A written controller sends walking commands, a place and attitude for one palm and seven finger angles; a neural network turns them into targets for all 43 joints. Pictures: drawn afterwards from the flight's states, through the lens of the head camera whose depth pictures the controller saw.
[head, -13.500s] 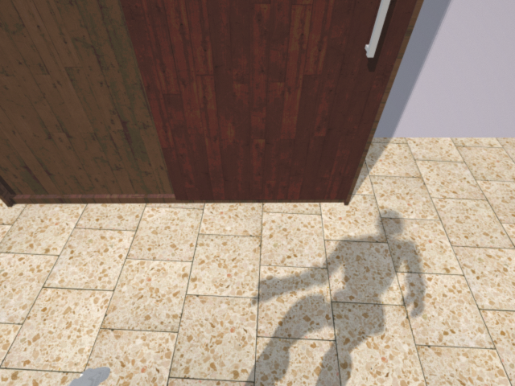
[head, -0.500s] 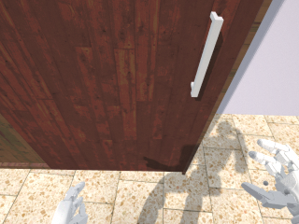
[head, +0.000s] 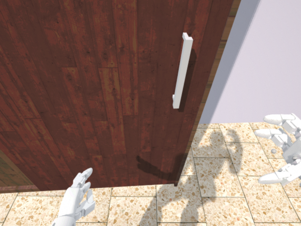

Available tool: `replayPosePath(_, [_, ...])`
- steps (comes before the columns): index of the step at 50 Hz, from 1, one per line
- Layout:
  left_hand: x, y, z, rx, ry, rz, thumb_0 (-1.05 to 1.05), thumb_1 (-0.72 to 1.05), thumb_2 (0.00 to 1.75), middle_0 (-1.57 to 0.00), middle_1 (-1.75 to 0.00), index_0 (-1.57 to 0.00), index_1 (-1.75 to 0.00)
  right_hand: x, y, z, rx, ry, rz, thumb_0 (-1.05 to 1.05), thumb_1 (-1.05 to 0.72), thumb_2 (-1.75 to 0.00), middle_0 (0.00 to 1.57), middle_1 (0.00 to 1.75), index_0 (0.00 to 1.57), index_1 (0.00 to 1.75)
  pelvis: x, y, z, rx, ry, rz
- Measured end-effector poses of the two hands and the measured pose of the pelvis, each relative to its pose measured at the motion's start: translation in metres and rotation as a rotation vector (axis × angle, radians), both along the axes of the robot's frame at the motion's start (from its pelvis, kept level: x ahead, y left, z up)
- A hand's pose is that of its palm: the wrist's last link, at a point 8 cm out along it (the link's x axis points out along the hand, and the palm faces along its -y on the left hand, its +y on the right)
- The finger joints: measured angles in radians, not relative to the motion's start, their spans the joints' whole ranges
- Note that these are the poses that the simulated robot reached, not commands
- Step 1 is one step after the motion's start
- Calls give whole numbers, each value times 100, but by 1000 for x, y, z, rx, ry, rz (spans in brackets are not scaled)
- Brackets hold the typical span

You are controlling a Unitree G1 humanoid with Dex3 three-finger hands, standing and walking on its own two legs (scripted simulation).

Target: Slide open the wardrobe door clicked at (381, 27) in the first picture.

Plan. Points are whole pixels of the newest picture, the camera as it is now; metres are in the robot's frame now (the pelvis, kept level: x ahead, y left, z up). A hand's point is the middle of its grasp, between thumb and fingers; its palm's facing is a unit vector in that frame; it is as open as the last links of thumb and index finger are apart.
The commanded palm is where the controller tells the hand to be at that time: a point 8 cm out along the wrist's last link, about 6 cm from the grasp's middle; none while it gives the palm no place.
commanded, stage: raise the hand with hooked fingers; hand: right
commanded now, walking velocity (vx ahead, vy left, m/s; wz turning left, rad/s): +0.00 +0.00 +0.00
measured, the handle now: (180, 74) +0.52 -0.09 +0.16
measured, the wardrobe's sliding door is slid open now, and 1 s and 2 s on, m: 0.00 0.00 0.00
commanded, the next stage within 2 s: move the hooked fingers beside the handle in 0.74 s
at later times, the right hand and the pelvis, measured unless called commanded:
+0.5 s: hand (273, 128) +0.28 -0.26 +0.18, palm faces +0.02 +1.00 -0.08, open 14.0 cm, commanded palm +0.25 -0.30 +0.19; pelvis +0.00 +0.01 +0.01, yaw +1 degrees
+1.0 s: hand (270, 127) +0.29 -0.26 +0.18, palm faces +0.04 +1.00 -0.07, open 14.0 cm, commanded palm +0.27 -0.30 +0.19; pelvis +0.00 +0.02 +0.01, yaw +0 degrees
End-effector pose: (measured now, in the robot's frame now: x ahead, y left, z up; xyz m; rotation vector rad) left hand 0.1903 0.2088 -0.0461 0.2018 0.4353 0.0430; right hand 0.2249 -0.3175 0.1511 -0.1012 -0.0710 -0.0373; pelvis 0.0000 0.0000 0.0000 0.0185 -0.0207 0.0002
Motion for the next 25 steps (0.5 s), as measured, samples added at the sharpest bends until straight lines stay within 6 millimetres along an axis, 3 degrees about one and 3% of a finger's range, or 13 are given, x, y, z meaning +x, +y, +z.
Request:
replayPosePath(7, [-6, -2, -6, -8, 56, -9, 1, 90, 90, -20, -30, -20, -30, 12, -11, 21, -1, -7, -12, -1, 49, -31, 30, 119, 30, 119, 0, 2, 4, -2, -12, -4])
replayPosePath(16, [-19, 19, -11, 5, 111, 40, 1, 90, 90, -20, -30, -20, -30, 33, -14, 48, -9, -20, 1, -1, 50, -31, 31, 119, 31, 120, 1, 7, 7, -7, -14, 1])
replayPosePath(25, [-22, 40, -10, 14, 113, 83, 1, 90, 90, -20, -30, -20, -30, 37, 0, 33, 16, 25, 18, -1, 50, -30, 30, 120, 30, 120, 4, 12, 7, -12, -6, 15])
